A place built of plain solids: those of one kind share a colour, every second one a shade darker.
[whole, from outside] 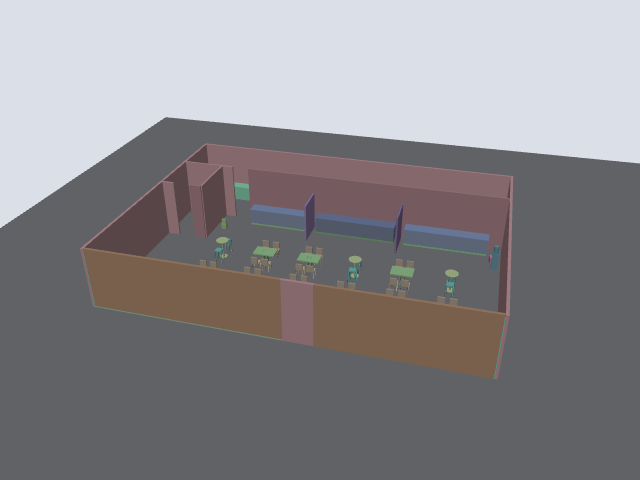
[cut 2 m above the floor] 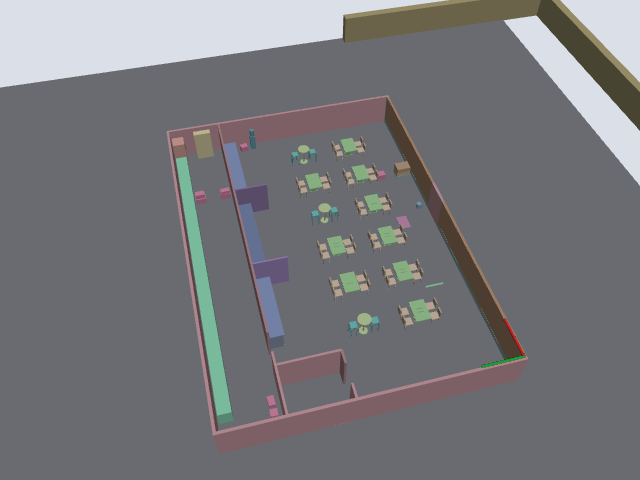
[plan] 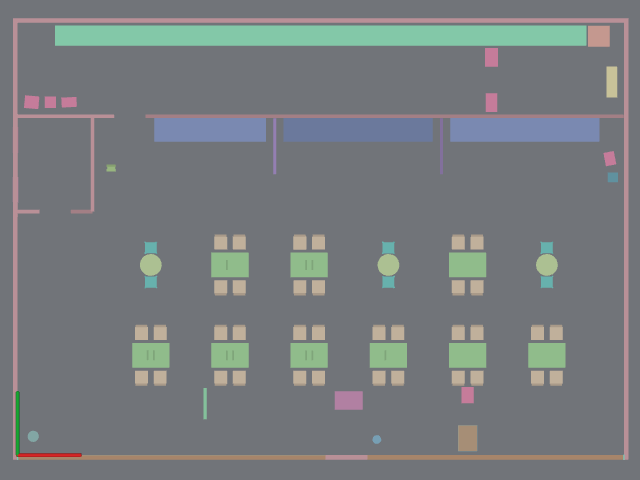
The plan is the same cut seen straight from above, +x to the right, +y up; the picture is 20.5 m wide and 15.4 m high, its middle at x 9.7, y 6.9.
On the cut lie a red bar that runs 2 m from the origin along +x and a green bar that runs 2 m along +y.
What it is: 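A food court's seating hall of the 2010s to 2020s; 19.4 x 13.9 m, ceiling 3.4 m, a street door 0.95 x 2.1 m in the glazed front; tables 0.75 m, chairs 0.45 m, bar tops 1.06 m, a counter 1.0 m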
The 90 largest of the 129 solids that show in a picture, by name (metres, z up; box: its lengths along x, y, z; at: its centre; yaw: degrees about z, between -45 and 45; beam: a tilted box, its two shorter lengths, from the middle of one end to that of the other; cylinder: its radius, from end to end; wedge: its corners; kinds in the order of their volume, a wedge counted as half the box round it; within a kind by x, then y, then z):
{
 "street_hedge_1": {"box": [39.8, 0.6, 2.25], "at": [9.72, -16.3, 1.07]},
 "street_hedge_2": {"box": [0.6, 16.6, 2.25], "at": [29.32, -8.3, 1.07]},
 "wall_1": {"box": [0.15, 8.11, 3.44], "at": [-0.07, 3.9, 1.67]},
 "wall_2": {"box": [0.15, 3.3, 3.44], "at": [-0.07, 9.31, 1.67]},
 "wall_3": {"box": [0.15, 3.36, 3.44], "at": [-0.07, 12.34, 1.67]},
 "wall_4": {"box": [0.7, 0.12, 3.44], "at": [0.35, 7.81, 1.67]},
 "wall_5": {"box": [3.1, 0.12, 3.44], "at": [1.55, 10.87, 1.67]},
 "wall_6": {"box": [0.7, 0.12, 3.44], "at": [2.05, 7.81, 1.67]},
 "wall_7": {"box": [0.12, 3.06, 3.44], "at": [2.4, 9.34, 1.67]},
 "wall_8": {"box": [19.75, 0.15, 3.44], "at": [9.72, 13.95, 1.67]},
 "wall_9": {"box": [1.5, 0.15, 3.44], "at": [10.62, -0.07, 1.67]},
 "wall_10": {"box": [15.35, 0.12, 3.44], "at": [11.78, 10.87, 1.67]},
 "wall_11": {"box": [0.15, 14.17, 3.44], "at": [19.52, 6.93, 1.67]},
 "back_worktop_1": {"box": [17.05, 0.65, 0.95], "at": [9.72, 13.46, 0.42]},
 "counter_1": {"box": [3.55, 0.7, 1.05], "at": [6.17, 10.46, 0.47]},
 "counter_2": {"box": [4.75, 0.7, 1.05], "at": [10.93, 10.46, 0.47]},
 "counter_3": {"box": [4.75, 0.7, 1.05], "at": [16.27, 10.46, 0.47]},
 "window_wall_1": {"box": [10.03, 0.15, 3.44], "at": [5.01, -0.07, 1.67]},
 "window_wall_2": {"box": [8.22, 0.15, 3.44], "at": [15.34, -0.07, 1.67]},
 "back_fridge_1": {"box": [0.7, 0.68, 1.9], "at": [18.65, 13.44, 0.9]},
 "kiosk_wall_1": {"box": [0.1, 1.8, 2.35], "at": [8.25, 9.91, 1.12]},
 "kiosk_wall_2": {"box": [0.1, 1.8, 2.35], "at": [13.6, 9.91, 1.12]},
 "shelf_1": {"box": [0.35, 1.0, 1.95], "at": [19.07, 11.97, 0.93]},
 "meeting_table_1": {"box": [1.2, 0.8, 0.07], "at": [4.27, 3.2, 0.71]},
 "meeting_table_2": {"box": [1.2, 0.8, 0.07], "at": [6.81, 3.2, 0.71]},
 "meeting_table_3": {"box": [1.2, 0.8, 0.07], "at": [6.81, 6.1, 0.71]},
 "meeting_table_4": {"box": [1.2, 0.8, 0.07], "at": [9.35, 3.2, 0.71]},
 "meeting_table_5": {"box": [1.2, 0.8, 0.07], "at": [9.35, 6.1, 0.71]},
 "meeting_table_6": {"box": [1.2, 0.8, 0.07], "at": [11.9, 3.2, 0.71]},
 "meeting_table_7": {"box": [1.2, 0.8, 0.07], "at": [14.44, 3.2, 0.71]},
 "meeting_table_8": {"box": [1.2, 0.8, 0.07], "at": [14.44, 6.1, 0.71]},
 "meeting_table_9": {"box": [1.2, 0.8, 0.07], "at": [16.98, 3.2, 0.71]},
 "box_cardboard_1": {"box": [0.46, 0.41, 0.38], "at": [0.45, 11.32, 0.14], "yaw": -5.0},
 "box_cardboard_2": {"box": [0.36, 0.37, 0.26], "at": [1.05, 11.32, 0.08], "yaw": -0.5},
 "box_cardboard_3": {"box": [0.49, 0.32, 0.26], "at": [1.65, 11.32, 0.08], "yaw": 2.6},
 "box_cardboard_4": {"box": [0.39, 0.53, 0.4], "at": [14.44, 1.92, 0.15]},
 "box_cardboard_5": {"box": [0.29, 0.54, 0.2], "at": [15.19, 11.3, 0.48], "yaw": 2.9},
 "box_cardboard_6": {"box": [0.38, 0.6, 0.43], "at": [15.2, 11.31, 0.16]},
 "box_cardboard_7": {"box": [0.42, 0.6, 0.39], "at": [15.2, 12.76, 0.15]},
 "box_cardboard_8": {"box": [0.34, 0.54, 0.3], "at": [15.21, 12.77, 0.49], "yaw": 2.9},
 "box_cardboard_9": {"box": [0.34, 0.44, 0.41], "at": [19.0, 9.51, 0.16], "yaw": 11.0},
 "counter_top_1": {"box": [3.59, 0.78, 0.04], "at": [6.17, 10.44, 1.02]},
 "counter_top_2": {"box": [4.79, 0.78, 0.04], "at": [10.93, 10.44, 1.02]},
 "counter_top_3": {"box": [4.79, 0.78, 0.04], "at": [16.27, 10.44, 1.02]},
 "stallriser_1": {"box": [10.03, 0.05, 0.35], "at": [5.01, -0.02, 0.12]},
 "stallriser_2": {"box": [8.22, 0.05, 0.35], "at": [15.34, -0.02, 0.12]},
 "side_chair_1": {"box": [0.38, 0.08, 0.38], "at": [3.97, 4.14, 0.65]},
 "side_chair_2": {"box": [0.38, 0.08, 0.38], "at": [4.57, 4.14, 0.65]},
 "side_chair_3": {"box": [0.38, 0.08, 0.38], "at": [6.51, 4.14, 0.65]},
 "side_chair_4": {"box": [0.38, 0.08, 0.38], "at": [6.51, 5.16, 0.65]},
 "side_chair_5": {"box": [0.38, 0.08, 0.38], "at": [6.51, 7.04, 0.65]},
 "side_chair_6": {"box": [0.38, 0.08, 0.38], "at": [7.11, 4.14, 0.65]},
 "side_chair_7": {"box": [0.38, 0.08, 0.38], "at": [7.11, 5.16, 0.65]},
 "side_chair_8": {"box": [0.38, 0.08, 0.38], "at": [7.11, 7.04, 0.65]},
 "side_chair_9": {"box": [0.38, 0.08, 0.38], "at": [9.05, 4.14, 0.65]},
 "side_chair_10": {"box": [0.38, 0.08, 0.38], "at": [9.05, 5.16, 0.65]},
 "side_chair_11": {"box": [0.38, 0.08, 0.38], "at": [9.65, 4.14, 0.65]},
 "side_chair_12": {"box": [0.38, 0.08, 0.38], "at": [9.65, 5.16, 0.65]},
 "side_chair_13": {"box": [0.38, 0.08, 0.38], "at": [9.65, 7.04, 0.65]},
 "side_chair_14": {"box": [0.38, 0.08, 0.38], "at": [11.6, 4.14, 0.65]},
 "side_chair_15": {"box": [0.38, 0.08, 0.38], "at": [12.2, 4.14, 0.65]},
 "side_chair_16": {"box": [0.38, 0.08, 0.38], "at": [14.14, 4.14, 0.65]},
 "side_chair_17": {"box": [0.38, 0.08, 0.38], "at": [14.14, 5.16, 0.65]},
 "side_chair_18": {"box": [0.38, 0.08, 0.38], "at": [14.14, 7.04, 0.65]},
 "side_chair_19": {"box": [0.38, 0.08, 0.38], "at": [14.74, 4.14, 0.65]},
 "side_chair_20": {"box": [0.38, 0.08, 0.38], "at": [14.74, 5.16, 0.65]},
 "side_chair_21": {"box": [0.38, 0.08, 0.38], "at": [14.74, 7.04, 0.65]},
 "side_chair_22": {"box": [0.38, 0.08, 0.38], "at": [16.68, 4.14, 0.65]},
 "side_chair_23": {"box": [0.38, 0.08, 0.38], "at": [17.28, 4.14, 0.65]},
 "crate_1": {"box": [0.6, 0.82, 0.27], "at": [14.44, 0.54, 0.28]},
 "crate_2": {"box": [0.6, 0.82, 0.27], "at": [14.44, 0.54, 0.55]},
 "front_foot_1": {"box": [10.03, 0.15, 0.12], "at": [5.01, -0.07, 0.01]},
 "water_cooler_1": {"box": [0.33, 0.31, 1.03], "at": [19.1, 8.91, 0.47]},
 "water_cooler_2": {"cylinder": 0.14, "from": [19.1, 8.91, 0.98], "to": [19.1, 8.91, 1.4]},
 "bar_stool_1": {"box": [0.38, 0.36, 0.06], "at": [4.27, 5.55, 0.73]},
 "bar_stool_2": {"box": [0.38, 0.36, 0.06], "at": [4.27, 6.65, 0.73]},
 "bar_stool_3": {"box": [0.38, 0.36, 0.06], "at": [11.9, 5.55, 0.73]},
 "bar_stool_4": {"box": [0.38, 0.36, 0.06], "at": [11.9, 6.65, 0.73]},
 "bar_stool_5": {"box": [0.38, 0.36, 0.06], "at": [16.98, 5.55, 0.73]},
 "bar_stool_6": {"box": [0.38, 0.36, 0.06], "at": [16.98, 6.65, 0.73]},
 "front_corner_1": {"box": [0.04, 0.17, 3.29], "at": [0.0, -0.07, 1.59]},
 "front_corner_2": {"box": [0.04, 0.17, 3.29], "at": [19.45, -0.07, 1.59]},
 "plant_pot_1": {"cylinder": 0.18, "from": [0.5, 0.6, 0.0], "to": [0.5, 0.6, 0.38]},
 "door_mat_1": {"box": [0.9, 0.6, 0.07], "at": [10.62, 1.75, -0.02]},
 "bar_table_1": {"cylinder": 0.35, "from": [4.27, 6.1, 1.03], "to": [4.27, 6.1, 1.06]},
 "bar_table_2": {"cylinder": 0.35, "from": [11.9, 6.1, 1.03], "to": [11.9, 6.1, 1.06]},
 "bar_table_3": {"cylinder": 0.35, "from": [16.98, 6.1, 1.03], "to": [16.98, 6.1, 1.06]},
 "bin_waste_1": {"cylinder": 0.14, "from": [11.53, 0.5, 0.0], "to": [11.53, 0.5, 0.31]},
 "counter_kick_1": {"box": [4.75, 0.012, 0.15], "at": [10.93, 10.1, 0.03]},
 "counter_kick_2": {"box": [4.75, 0.012, 0.15], "at": [16.27, 10.1, 0.03]}
}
